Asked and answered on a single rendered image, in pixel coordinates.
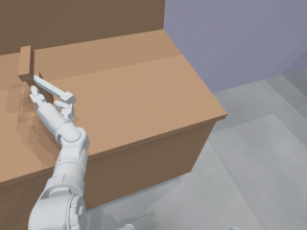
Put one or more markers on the left robot upper arm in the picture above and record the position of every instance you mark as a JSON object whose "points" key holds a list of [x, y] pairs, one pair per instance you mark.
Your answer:
{"points": [[64, 212]]}

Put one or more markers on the robot left hand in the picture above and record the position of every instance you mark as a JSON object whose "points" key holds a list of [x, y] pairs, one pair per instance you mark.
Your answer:
{"points": [[49, 114]]}

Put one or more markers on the left robot shin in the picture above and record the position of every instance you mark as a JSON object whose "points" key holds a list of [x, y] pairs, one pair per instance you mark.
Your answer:
{"points": [[129, 226]]}

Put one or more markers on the left robot forearm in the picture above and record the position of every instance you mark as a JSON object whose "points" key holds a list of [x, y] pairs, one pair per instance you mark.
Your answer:
{"points": [[68, 175]]}

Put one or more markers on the counter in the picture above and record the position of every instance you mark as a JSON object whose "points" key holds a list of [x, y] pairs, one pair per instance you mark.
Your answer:
{"points": [[145, 110]]}

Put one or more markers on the tap lever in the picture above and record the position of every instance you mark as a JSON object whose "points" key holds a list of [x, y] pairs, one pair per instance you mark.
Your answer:
{"points": [[67, 98]]}

